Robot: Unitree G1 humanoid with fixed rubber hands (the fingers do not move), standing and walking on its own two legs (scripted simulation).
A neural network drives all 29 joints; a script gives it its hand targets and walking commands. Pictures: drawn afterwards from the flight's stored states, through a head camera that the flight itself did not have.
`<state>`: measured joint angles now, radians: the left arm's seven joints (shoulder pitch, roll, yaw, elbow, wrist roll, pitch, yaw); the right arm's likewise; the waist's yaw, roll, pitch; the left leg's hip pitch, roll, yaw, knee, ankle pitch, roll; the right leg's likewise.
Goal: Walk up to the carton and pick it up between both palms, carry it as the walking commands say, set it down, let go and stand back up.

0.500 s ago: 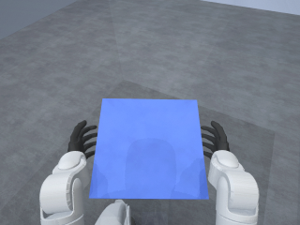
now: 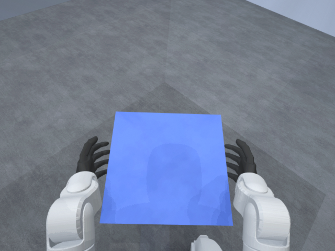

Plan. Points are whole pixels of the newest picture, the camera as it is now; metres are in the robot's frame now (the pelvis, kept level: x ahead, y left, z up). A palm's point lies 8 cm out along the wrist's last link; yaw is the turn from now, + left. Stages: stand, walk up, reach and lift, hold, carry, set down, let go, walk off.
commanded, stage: carry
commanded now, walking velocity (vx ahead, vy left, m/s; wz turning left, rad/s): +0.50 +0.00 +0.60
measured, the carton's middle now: (166, 172) +0.30 +0.01 -0.01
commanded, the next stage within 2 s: none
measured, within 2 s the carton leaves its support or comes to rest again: neither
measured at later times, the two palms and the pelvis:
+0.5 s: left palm (111, 87) +0.48 +0.17 +0.10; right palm (218, 71) +0.59 -0.13 +0.09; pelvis +0.30 -0.07 +0.00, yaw +17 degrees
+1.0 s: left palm (89, 44) +0.70 +0.29 +0.07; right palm (167, 20) +0.90 +0.03 +0.07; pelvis +0.60 +0.01 -0.01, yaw +34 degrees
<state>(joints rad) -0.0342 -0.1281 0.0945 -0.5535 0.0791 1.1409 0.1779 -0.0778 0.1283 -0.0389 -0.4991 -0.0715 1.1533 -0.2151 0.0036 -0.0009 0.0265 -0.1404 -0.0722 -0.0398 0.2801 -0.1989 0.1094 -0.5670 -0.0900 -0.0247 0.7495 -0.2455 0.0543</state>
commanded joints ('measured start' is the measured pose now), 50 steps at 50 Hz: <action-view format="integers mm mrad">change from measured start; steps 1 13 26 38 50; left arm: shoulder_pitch -399 -335 -452 -325 -378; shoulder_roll -950 -958 -858 -972 -911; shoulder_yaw -774 -644 -675 -619 -767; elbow -70 4 -54 26 -134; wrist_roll -389 -345 -414 -316 -400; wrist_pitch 33 49 65 16 19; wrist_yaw -221 -229 -262 -255 -245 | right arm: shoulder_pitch -282 -474 -372 -457 -256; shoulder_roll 870 941 915 1004 860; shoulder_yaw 593 708 627 714 613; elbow -109 -149 -72 -90 -124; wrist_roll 330 394 290 396 309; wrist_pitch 8 58 55 28 -1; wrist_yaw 285 283 223 310 271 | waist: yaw -38 24 12 -11 4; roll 188 -154 -180 -76 178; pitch -279 -242 -114 -413 -334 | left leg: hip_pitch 263 -541 -535 315 -115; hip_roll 217 180 92 290 171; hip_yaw -96 51 302 -286 -19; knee -10 803 485 68 160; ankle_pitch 471 -101 179 372 114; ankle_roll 98 -61 -17 200 48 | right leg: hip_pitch -18 664 744 -55 474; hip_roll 61 -292 -151 -46 85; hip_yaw -95 14 -285 139 -152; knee -83 -533 -513 511 -310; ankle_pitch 67 321 723 -270 59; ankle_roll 1 -122 -69 -16 -22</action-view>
